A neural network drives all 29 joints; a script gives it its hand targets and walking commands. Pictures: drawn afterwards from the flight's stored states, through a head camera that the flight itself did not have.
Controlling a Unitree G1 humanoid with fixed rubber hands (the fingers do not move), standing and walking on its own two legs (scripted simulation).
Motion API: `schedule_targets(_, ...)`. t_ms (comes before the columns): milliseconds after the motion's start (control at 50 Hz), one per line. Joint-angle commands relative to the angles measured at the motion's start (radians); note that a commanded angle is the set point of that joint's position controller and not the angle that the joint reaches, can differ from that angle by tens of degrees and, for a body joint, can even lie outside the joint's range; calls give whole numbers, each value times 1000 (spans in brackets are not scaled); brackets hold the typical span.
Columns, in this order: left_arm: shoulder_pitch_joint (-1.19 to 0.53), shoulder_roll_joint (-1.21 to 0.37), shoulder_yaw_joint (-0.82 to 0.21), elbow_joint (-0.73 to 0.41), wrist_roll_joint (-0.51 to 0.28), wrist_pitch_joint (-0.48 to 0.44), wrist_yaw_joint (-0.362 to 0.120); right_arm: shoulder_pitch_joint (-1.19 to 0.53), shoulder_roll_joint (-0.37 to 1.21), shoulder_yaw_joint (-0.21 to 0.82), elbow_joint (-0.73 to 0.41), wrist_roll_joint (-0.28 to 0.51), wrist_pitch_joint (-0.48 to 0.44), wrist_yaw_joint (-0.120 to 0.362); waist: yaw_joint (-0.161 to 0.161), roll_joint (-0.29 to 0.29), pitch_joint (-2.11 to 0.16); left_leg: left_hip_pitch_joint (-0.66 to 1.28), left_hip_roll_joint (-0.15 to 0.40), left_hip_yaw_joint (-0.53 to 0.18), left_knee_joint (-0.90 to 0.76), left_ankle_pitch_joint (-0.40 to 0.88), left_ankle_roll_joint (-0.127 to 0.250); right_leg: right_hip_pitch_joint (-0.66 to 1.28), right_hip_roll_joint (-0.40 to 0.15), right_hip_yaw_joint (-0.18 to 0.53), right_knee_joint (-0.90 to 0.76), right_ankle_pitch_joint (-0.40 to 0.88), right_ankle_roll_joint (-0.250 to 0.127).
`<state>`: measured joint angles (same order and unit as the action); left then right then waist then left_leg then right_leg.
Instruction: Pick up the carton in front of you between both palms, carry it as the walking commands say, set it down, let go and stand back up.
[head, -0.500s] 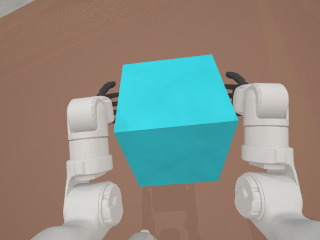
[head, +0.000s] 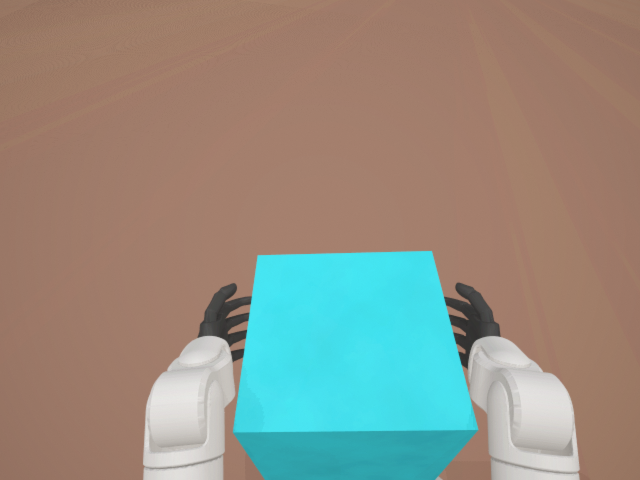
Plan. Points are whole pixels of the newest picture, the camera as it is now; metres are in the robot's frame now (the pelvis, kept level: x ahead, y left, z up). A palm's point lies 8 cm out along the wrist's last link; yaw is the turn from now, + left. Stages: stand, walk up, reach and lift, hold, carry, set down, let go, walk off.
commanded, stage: carry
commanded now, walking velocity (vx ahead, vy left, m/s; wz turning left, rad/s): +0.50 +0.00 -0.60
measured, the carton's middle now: (346, 376) +0.26 +0.00 -0.01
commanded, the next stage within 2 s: none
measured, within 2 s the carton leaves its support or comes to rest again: neither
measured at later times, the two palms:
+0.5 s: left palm (309, 149) +0.59 +0.05 +0.10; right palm (501, 182) +0.52 -0.24 +0.09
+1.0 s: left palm (389, 69) +0.88 -0.11 +0.09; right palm (535, 112) +0.70 -0.35 +0.10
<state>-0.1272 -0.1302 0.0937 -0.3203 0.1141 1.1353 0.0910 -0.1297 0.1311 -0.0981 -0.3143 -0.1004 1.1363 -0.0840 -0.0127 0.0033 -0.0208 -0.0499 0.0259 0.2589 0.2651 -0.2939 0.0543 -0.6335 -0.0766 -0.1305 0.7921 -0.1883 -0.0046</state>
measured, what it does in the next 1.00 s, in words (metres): walks ahead, turning right: right foot, then left foot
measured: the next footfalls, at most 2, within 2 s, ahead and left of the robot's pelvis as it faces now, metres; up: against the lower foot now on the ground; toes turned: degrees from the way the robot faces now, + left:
right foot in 0.16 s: +0.28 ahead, -0.09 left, +0.00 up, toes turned -14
left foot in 0.66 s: +0.61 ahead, +0.05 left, +0.00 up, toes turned -14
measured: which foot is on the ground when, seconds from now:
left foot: down 0.00-0.18, up 0.20-0.64, down 0.66-1.00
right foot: up 0.00-0.14, down 0.16-0.68, up 0.70-1.00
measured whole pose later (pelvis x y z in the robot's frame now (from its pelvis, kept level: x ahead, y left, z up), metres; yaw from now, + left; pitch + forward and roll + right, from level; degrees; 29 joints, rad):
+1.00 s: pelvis +0.58 -0.08 +0.00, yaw -35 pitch +4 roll -2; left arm -0.13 -0.13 0.09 -0.38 0.13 1.22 0.09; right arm -0.11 0.13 -0.09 -0.36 -0.09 1.18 -0.09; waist -0.03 -0.02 -0.13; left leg -0.05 0.14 0.35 0.28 -0.27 -0.04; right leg -0.64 -0.08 -0.12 0.76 -0.12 -0.03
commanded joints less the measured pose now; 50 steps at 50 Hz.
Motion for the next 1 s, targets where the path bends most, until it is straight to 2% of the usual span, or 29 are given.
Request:
schedule_targets(0, -431, -948, -733, -101, -388, 7, -243, -417, 953, 716, -95, 399, 11, 278, -4, 141, -270, 236, 218, -33, -2, 738, 14, 19, 40, -69, -138, 129, -27)
schedule_targets(40, -424, -899, -722, -89, -387, 32, -245, -415, 893, 707, -96, 392, 33, 275, -4, 134, -221, 219, 228, 13, 36, 867, -12, 73, 76, -117, -214, 178, -55)
schedule_targets(80, -424, -850, -705, -66, -388, 60, -247, -421, 838, 690, -94, 388, 58, 268, 4, 167, -222, 205, 241, 55, 150, 1065, -40, 173, 126, -163, -223, 180, -76)
schedule_targets(100, -429, -828, -697, -56, -389, 73, -248, -427, 816, 684, -91, 386, 70, 265, 13, 195, -238, 172, 244, 73, 239, 1107, -49, 261, 150, -178, -226, 147, -85)
schedule_targets(120, -455, -813, -690, -52, -389, 85, -248, -434, 799, 680, -86, 385, 81, 264, 21, 200, -255, 116, 235, 94, 356, 1102, -57, 382, 174, -187, -279, 125, -97)
schedule_targets(140, -473, -809, -681, -46, -388, 97, -250, -469, 783, 677, -84, 386, 91, 264, 46, 148, -278, 13, 209, 93, 533, 949, -70, 529, 170, -146, -356, 118, -114)
schedule_targets(160, -474, -794, -668, -26, -386, 111, -251, -514, 768, 673, -81, 381, 103, 262, 66, 9, -278, -223, 151, 40, 808, 554, -98, 690, -7, 145, -334, 228, -182)
schedule_targets(180, -479, -769, -646, 10, -378, 111, -255, -499, 777, 670, -70, 386, 120, 256, 51, -256, -340, -559, -55, -67, 1131, -198, -142, 880, -248, 679, -461, 261, -398)
schedule_targets(200, -479, -790, -654, 20, -404, 118, -260, -481, 786, 661, -28, 370, 120, 251, 45, -151, -328, -659, 0, -243, 1229, -219, -116, 883, -274, 692, -513, 263, -402)
schedule_targets(220, -494, -825, -669, 30, -414, 115, -265, -481, 809, 652, -17, 361, 117, 250, 42, -115, -338, -660, 50, -297, 1213, -173, -93, 814, -254, 620, -508, 280, -365)
schedule_targets(240, -524, -857, -683, 23, -426, 111, -269, -505, 837, 654, -11, 357, 110, 250, 31, -18, -306, -626, 96, -289, 1119, -125, -82, 702, -226, 521, -514, 276, -304)
schedule_targets(260, -561, -884, -698, 6, -437, 106, -274, -510, 863, 652, 2, 353, 102, 250, 22, 31, -288, -580, 118, -293, 1019, -98, -81, 597, -200, 452, -541, 196, -263)
schedule_targets(280, -585, -901, -703, -5, -446, 102, -276, -513, 900, 654, 19, 355, 95, 249, 18, 41, -285, -517, 128, -277, 928, -63, -88, 510, -169, 381, -578, 79, -231)
schedule_targets(320, -597, -907, -709, -21, -457, 95, -280, -514, 927, 663, 26, 355, 81, 245, 19, -15, -260, -472, 112, -234, 756, -36, -111, 424, -124, 314, -634, -38, -212)
schedule_targets(400, -543, -892, -691, -35, -443, 90, -280, -512, 929, 692, -13, 361, 73, 232, 31, -79, -256, -543, 102, -196, 491, 94, -147, 525, -101, 310, -642, 61, -218)
schedule_targets(460, -485, -877, -674, -26, -422, 93, -278, -490, 922, 706, -31, 366, 76, 226, 36, -98, -270, -567, 86, -176, 401, 195, -154, 606, -72, 292, -599, 224, -192)
schedule_targets(540, -452, -872, -667, -14, -400, 93, -278, -485, 916, 716, -41, 375, 80, 230, 43, -125, -254, -549, 55, -161, 311, 209, -148, 653, -65, 294, -524, 412, -185)
schedule_targets(600, -451, -874, -677, -14, -396, 89, -275, -479, 909, 711, -41, 378, 81, 235, 41, -142, -255, -385, 20, -132, 169, 203, -136, 616, -52, 283, -418, 494, -158)
schedule_targets(620, -456, -871, -682, -13, -400, 88, -275, -457, 910, 707, -29, 375, 79, 236, 17, -101, -303, -173, 1, -93, 78, 231, -130, 526, -19, 236, -288, 468, -123)
schedule_targets(640, -456, -860, -687, -16, -402, 88, -275, -424, 905, 695, -9, 367, 75, 236, -2, -28, -389, 100, 87, -163, 92, 185, -108, 347, 20, 194, -110, 332, -81)
schedule_targets(660, -462, -855, -694, -21, -408, 92, -278, -393, 883, 676, 10, 345, 73, 234, -2, 185, -462, 262, 367, -525, 33, 58, -57, 166, 97, 111, 161, 10, -43)
schedule_targets(680, -503, -871, -717, -41, -432, 98, -282, -388, 897, 656, 41, 333, 59, 232, 2, 395, -472, 353, 516, -806, -9, 107, 75, -64, 146, 110, 321, -296, -39)
schedule_targets(700, -530, -886, -727, -50, -447, 90, -286, -391, 925, 659, 13, 343, 51, 233, 1, 249, -445, 286, 493, -735, 7, 58, 81, -84, 48, 167, 419, -284, -59)
schedule_targets(740, -557, -919, -734, -70, -462, 70, -290, -454, 975, 680, -38, 367, 34, 237, -3, 86, -363, 131, 424, -526, -51, -5, 36, -62, -24, 166, 382, -181, -60)
schedule_targets(780, -546, -917, -738, -83, -449, 58, -281, -472, 986, 700, -57, 387, 24, 243, -4, 115, -297, 34, 374, -353, -105, -15, 12, -19, -26, 120, 266, -122, -40)
schedule_targets(800, -523, -912, -741, -85, -435, 55, -274, -462, 979, 703, -60, 394, 23, 247, -4, 144, -289, 30, 367, -307, -115, -4, 8, -16, -23, 104, 230, -96, -33)
schedule_targets(840, -480, -909, -738, -82, -409, 51, -259, -441, 948, 705, -72, 406, 28, 255, -4, 154, -279, 48, 366, -232, -129, 32, 10, -39, -24, 79, 165, -40, -20)
schedule_targets(900, -446, -879, -719, -98, -385, 59, -241, -443, 897, 710, -111, 425, 45, 262, -6, 142, -241, 86, 350, -123, -112, 173, 4, -77, -20, 36, 55, 40, -14)
schedule_targets(980, -418, -844, -700, -84, -366, 83, -230, -427, 847, 696, -107, 420, 72, 264, -6, 153, -179, 110, 321, 10, -74, 337, -22, -33, 10, -35, -105, 122, -31)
